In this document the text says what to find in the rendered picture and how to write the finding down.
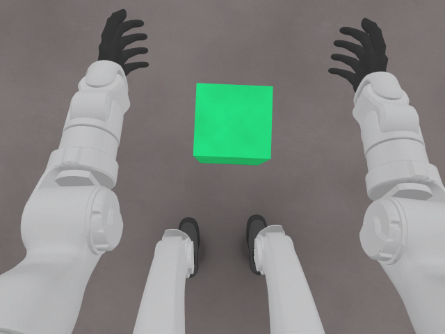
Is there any robot right upper arm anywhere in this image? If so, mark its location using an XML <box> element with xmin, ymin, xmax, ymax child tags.
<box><xmin>359</xmin><ymin>196</ymin><xmax>445</xmax><ymax>334</ymax></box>

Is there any robot left upper arm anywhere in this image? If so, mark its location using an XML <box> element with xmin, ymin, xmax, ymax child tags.
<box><xmin>0</xmin><ymin>185</ymin><xmax>123</xmax><ymax>334</ymax></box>

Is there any robot right shin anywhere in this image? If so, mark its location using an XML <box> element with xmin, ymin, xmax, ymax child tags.
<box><xmin>254</xmin><ymin>225</ymin><xmax>294</xmax><ymax>262</ymax></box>

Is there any robot left thigh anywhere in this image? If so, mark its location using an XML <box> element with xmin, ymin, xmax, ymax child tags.
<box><xmin>133</xmin><ymin>236</ymin><xmax>194</xmax><ymax>334</ymax></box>

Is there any right robot hand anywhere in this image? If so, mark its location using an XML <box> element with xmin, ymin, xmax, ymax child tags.
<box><xmin>328</xmin><ymin>18</ymin><xmax>388</xmax><ymax>93</ymax></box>

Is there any carton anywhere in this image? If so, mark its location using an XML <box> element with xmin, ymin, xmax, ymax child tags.
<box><xmin>193</xmin><ymin>83</ymin><xmax>273</xmax><ymax>166</ymax></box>

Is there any left robot forearm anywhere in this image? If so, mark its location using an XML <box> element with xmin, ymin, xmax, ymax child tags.
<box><xmin>21</xmin><ymin>60</ymin><xmax>130</xmax><ymax>246</ymax></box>

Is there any right robot forearm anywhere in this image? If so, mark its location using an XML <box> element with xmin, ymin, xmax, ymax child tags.
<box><xmin>353</xmin><ymin>72</ymin><xmax>445</xmax><ymax>203</ymax></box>

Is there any left robot hand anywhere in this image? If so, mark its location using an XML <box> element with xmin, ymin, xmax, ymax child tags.
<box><xmin>98</xmin><ymin>9</ymin><xmax>149</xmax><ymax>76</ymax></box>

